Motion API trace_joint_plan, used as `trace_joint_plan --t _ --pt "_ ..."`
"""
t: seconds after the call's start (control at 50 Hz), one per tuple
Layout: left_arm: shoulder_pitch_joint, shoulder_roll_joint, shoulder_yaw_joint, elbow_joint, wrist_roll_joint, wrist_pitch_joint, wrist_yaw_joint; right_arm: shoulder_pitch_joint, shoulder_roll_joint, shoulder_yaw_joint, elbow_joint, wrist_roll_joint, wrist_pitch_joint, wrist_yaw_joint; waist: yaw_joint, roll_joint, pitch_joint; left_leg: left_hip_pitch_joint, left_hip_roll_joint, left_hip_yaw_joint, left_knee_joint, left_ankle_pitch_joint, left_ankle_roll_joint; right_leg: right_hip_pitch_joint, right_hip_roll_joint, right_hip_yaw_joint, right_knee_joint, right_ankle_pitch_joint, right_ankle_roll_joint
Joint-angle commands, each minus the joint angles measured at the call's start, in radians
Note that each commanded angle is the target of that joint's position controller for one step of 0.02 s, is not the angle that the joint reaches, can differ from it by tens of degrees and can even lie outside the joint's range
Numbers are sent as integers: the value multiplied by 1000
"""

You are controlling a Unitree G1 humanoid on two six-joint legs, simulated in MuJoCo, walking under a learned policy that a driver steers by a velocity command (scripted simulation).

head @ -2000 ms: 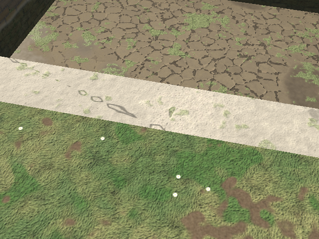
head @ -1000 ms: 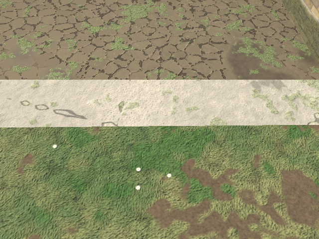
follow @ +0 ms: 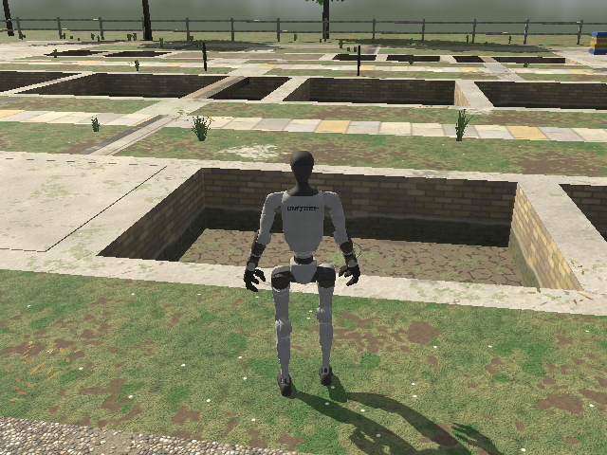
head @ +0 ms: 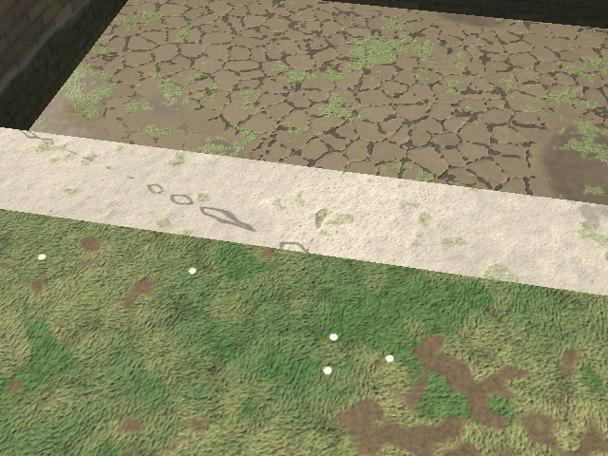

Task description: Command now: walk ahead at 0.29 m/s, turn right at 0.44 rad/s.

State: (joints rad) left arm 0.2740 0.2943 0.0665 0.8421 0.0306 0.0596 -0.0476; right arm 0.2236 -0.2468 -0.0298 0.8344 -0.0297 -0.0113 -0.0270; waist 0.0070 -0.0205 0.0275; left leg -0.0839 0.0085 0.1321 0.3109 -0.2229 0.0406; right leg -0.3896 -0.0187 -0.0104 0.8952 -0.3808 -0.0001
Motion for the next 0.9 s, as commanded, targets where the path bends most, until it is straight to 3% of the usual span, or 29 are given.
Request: trace_joint_plan --t 0.02,0.12,0.16,0.18,0.2,0.22,0.24,0.26,0.28,0.32,0.34,0.42,0.46,0.56,0.62,0.66,0.68,0.7,0.72,0.74,0.76,0.78,0.82,0.9 --pt "-121 40 6 -110 1 -24 -18 29 -164 -49 -32 -4 -35 6 -48 132 41 58 297 -222 -193 -226 158 -157 -30 -9 -91 16 -17" --pt "-132 58 7 -138 -7 -33 -35 15 -211 -71 -37 -5 -46 24 -22 139 50 -80 305 -136 -155 -269 131 33 -15 -76 -251 10 -74" --pt "-29 62 11 -104 4 -47 -29 -3 -212 -73 -40 3 -36 27 37 86 34 -192 272 -51 -14 -268 101 224 33 -115 -356 52 -98" --pt "95 94 27 -57 10 -57 -20 7 -183 -62 -42 -4 -33 30 85 1 -18 -274 221 20 190 -204 76 384 58 -87 -402 -1 -116" --pt "233 202 58 -29 15 -70 2 -21 -95 -33 -88 -9 -31 40 144 -284 -69 -474 96 136 599 -231 11 525 -162 299 -607 -298 -190" --pt "229 270 61 -56 -6 -79 9 -97 -92 -29 -152 -26 -36 47 129 -316 -26 -748 -39 -34 806 -375 -11 528 -336 789 -795 -474 -293" --pt "175 223 51 -65 -14 -74 16 -97 -148 -39 -143 -28 -40 55 104 -155 32 -781 43 -146 866 -296 -2 485 -340 690 -766 -388 -308" --pt "118 179 37 -78 -14 -75 20 -72 -160 -41 -125 -7 -51 67 58 -92 59 -736 76 -155 836 -169 1 423 -290 576 -738 -240 -283" --pt "80 152 29 -86 -16 -81 24 -44 -163 -41 -105 -2 -59 70 25 -48 69 -683 94 -156 780 -92 -5 388 -227 472 -735 -68 -251" --pt "51 130 19 -94 -23 -101 33 -8 -160 -38 -75 -27 -45 69 0 -47 25 -608 92 -140 746 -8 -33 384 -155 351 -726 227 -223" --pt "69 133 19 -85 -30 -111 32 -6 -151 -36 -77 -30 -35 69 -6 -42 10 -599 81 -132 746 7 -47 385 -145 325 -715 352 -228" --pt "156 133 22 -46 -35 -122 37 -121 -121 -25 -122 -21 -14 65 17 -31 30 -669 65 -111 668 72 -83 386 -116 289 -708 497 -235" --pt "181 107 12 -25 -31 -124 42 -174 -102 -16 -136 -18 -17 70 32 -43 43 -675 60 -86 565 135 -82 399 -103 246 -718 564 -218" --pt "231 94 -3 25 -17 -138 53 -310 -74 6 -176 3 -30 80 78 -56 73 -570 27 -29 321 237 -13 443 -123 167 -742 737 -168" --pt "185 115 -5 38 -5 -144 64 -223 -104 -3 -151 8 -34 71 16 -69 38 -405 -34 -20 252 169 60 491 -149 110 -665 1037 -135" --pt "160 139 1 43 15 -137 71 4 -145 -23 -74 13 -38 54 -80 -75 -79 -206 -102 -22 238 75 100 535 -145 72 -397 1263 -115" --pt "138 148 3 41 13 -132 71 154 -156 -31 -27 8 -45 44 -154 -48 -143 -26 -85 -44 174 103 123 458 -123 36 -180 1183 -107" --pt "153 107 -12 15 9 -136 71 298 -226 -51 -4 -9 -44 29 -186 62 -248 190 121 -304 179 -10 182 276 -70 -7 135 837 -97" --pt "264 22 -24 6 -12 -139 50 264 -293 -72 2 -13 -39 33 -71 302 -283 399 346 -875 58 -28 362 -138 154 -3 487 -83 -41" --pt "173 92 -21 -4 15 -147 53 167 -237 -67 -9 27 -35 48 -66 137 -200 311 309 -923 -38 -111 341 -233 92 113 520 -46 -68" --pt "82 112 -18 -29 5 -158 46 83 -194 -60 -30 29 -34 50 -48 74 -85 174 287 -752 -52 -88 322 -254 37 113 477 54 -70" --pt "37 109 -22 -41 6 -166 43 62 -155 -52 -28 22 -35 52 -34 4 -35 73 246 -661 -72 26 298 -227 6 98 420 93 -67" --pt "27 84 -29 -58 19 -142 39 67 -124 -41 -7 23 -45 43 13 5 -4 -58 169 -536 -93 188 261 -158 -31 92 328 93 -37" --pt "-26 43 -44 -91 25 -104 32 121 -166 -54 12 29 -61 39 18 39 4 -144 113 -443 -130 250 258 -168 -56 42 160 122 24"
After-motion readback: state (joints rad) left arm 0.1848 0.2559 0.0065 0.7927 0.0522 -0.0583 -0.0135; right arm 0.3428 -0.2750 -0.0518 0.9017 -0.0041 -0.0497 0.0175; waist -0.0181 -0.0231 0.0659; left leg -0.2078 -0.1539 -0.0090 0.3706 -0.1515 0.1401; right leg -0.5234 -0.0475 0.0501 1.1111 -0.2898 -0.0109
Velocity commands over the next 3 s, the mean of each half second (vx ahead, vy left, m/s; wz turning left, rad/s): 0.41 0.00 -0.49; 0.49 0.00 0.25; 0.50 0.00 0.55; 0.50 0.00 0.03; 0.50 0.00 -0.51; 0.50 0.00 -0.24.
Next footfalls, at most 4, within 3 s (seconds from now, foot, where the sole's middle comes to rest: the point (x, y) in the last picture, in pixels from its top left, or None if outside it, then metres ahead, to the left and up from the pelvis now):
0.18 right None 0.09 -0.14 -0.78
0.68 left None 0.48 -0.10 -0.78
1.22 right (438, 357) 0.75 -0.30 -0.78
1.72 left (334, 302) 0.91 -0.05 -0.78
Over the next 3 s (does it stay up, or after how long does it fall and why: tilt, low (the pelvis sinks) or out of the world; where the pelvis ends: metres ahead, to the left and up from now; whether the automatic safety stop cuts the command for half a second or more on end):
stays up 1.15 -0.12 -0.02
